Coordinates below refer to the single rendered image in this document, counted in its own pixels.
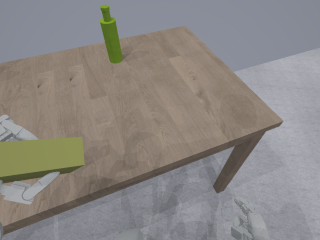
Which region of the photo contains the left robot hand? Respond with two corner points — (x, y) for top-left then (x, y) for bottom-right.
(0, 114), (60, 205)

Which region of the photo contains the table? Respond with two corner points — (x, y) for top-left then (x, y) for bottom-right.
(0, 26), (283, 235)

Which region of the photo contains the left robot thigh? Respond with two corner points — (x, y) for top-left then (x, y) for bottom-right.
(115, 229), (148, 240)

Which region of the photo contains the right robot hand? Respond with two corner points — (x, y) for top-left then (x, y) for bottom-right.
(231, 196), (271, 240)

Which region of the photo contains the sponge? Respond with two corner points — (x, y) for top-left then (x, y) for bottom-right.
(0, 137), (85, 184)

